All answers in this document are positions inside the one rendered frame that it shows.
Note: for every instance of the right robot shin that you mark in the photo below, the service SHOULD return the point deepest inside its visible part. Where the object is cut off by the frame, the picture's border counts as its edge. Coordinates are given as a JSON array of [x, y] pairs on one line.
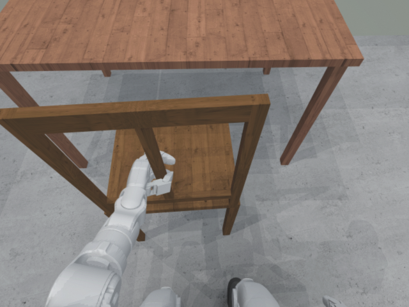
[[245, 280]]

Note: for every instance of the left robot upper arm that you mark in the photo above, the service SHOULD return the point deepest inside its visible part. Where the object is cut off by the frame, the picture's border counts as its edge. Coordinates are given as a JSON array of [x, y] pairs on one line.
[[86, 286]]

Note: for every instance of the left robot hand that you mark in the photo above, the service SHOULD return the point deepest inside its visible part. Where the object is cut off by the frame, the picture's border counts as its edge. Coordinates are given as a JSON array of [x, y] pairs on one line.
[[141, 173]]

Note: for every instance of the left robot forearm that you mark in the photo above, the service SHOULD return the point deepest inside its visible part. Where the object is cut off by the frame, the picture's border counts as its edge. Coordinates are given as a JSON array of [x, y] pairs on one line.
[[114, 241]]

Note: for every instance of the table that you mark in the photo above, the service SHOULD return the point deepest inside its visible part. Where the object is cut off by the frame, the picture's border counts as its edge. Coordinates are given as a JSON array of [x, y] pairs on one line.
[[61, 35]]

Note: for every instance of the left robot thigh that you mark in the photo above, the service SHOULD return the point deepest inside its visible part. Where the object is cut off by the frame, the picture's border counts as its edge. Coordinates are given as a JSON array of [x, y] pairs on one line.
[[162, 298]]

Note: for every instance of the chair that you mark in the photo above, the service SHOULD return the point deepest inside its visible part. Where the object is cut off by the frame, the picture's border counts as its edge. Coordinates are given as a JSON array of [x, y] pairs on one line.
[[195, 131]]

